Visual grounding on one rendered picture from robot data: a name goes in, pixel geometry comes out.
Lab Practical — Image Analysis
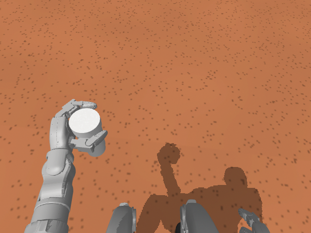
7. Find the cup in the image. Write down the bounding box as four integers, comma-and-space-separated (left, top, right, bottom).
69, 108, 105, 157

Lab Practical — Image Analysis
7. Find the left robot arm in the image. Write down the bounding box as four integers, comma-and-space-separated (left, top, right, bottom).
24, 148, 76, 233

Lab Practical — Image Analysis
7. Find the right robot hand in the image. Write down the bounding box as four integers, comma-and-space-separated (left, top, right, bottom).
238, 208, 270, 233

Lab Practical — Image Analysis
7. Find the left robot hand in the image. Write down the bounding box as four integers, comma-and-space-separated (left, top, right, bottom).
49, 99, 108, 153

